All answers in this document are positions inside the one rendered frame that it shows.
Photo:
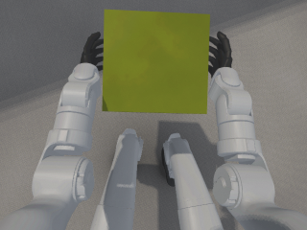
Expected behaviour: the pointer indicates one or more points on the carton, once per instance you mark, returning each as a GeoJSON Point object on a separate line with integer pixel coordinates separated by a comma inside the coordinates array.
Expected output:
{"type": "Point", "coordinates": [155, 62]}

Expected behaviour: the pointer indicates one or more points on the left robot thigh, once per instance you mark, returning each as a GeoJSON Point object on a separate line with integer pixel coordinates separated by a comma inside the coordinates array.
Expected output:
{"type": "Point", "coordinates": [116, 208]}

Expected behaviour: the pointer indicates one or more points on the right robot forearm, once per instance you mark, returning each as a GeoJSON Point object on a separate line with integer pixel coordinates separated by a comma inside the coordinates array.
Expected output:
{"type": "Point", "coordinates": [235, 121]}

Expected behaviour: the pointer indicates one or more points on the robot left upper arm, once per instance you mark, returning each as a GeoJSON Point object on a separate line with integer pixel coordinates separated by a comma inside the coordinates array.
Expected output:
{"type": "Point", "coordinates": [60, 184]}

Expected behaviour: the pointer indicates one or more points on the right robot thigh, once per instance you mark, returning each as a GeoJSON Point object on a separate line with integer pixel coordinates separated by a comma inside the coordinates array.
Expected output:
{"type": "Point", "coordinates": [195, 207]}

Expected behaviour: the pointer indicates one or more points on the robot right hand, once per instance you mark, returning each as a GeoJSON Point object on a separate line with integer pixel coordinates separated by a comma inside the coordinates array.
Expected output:
{"type": "Point", "coordinates": [222, 55]}

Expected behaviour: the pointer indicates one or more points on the robot left hand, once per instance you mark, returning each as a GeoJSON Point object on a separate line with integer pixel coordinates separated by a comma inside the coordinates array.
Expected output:
{"type": "Point", "coordinates": [90, 52]}

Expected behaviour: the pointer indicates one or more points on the robot thigh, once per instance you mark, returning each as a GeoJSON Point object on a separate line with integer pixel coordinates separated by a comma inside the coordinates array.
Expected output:
{"type": "Point", "coordinates": [195, 207]}
{"type": "Point", "coordinates": [116, 208]}

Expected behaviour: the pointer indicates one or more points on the left robot forearm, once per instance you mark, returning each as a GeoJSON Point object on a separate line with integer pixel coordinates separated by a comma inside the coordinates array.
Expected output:
{"type": "Point", "coordinates": [71, 134]}

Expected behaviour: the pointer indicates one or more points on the robot right upper arm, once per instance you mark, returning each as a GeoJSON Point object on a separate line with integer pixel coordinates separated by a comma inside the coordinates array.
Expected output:
{"type": "Point", "coordinates": [247, 192]}

